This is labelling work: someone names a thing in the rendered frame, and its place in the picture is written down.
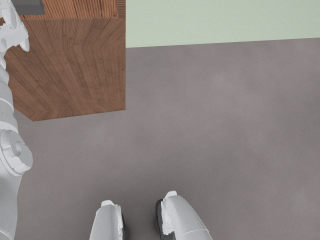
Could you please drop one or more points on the left robot forearm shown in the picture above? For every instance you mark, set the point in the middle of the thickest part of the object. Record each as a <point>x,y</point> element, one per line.
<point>7,120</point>

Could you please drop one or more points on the left robot shin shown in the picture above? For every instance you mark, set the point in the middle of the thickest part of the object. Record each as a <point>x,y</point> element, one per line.
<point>108,202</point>

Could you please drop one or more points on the cabinet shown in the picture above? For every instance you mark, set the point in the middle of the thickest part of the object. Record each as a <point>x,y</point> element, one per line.
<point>74,66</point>

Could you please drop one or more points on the robot left hand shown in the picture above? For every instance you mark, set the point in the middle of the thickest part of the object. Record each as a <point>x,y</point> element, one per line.
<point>13,32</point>

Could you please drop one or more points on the right robot foot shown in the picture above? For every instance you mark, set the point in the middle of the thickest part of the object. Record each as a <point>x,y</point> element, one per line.
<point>158,212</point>

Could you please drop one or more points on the handle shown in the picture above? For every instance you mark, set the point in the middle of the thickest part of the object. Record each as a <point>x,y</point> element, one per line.
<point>29,7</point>

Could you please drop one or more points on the left robot upper arm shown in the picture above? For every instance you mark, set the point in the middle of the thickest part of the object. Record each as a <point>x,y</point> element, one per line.
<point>15,159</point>

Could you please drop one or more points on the drawer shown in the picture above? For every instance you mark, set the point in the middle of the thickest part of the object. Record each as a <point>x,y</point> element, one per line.
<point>75,9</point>

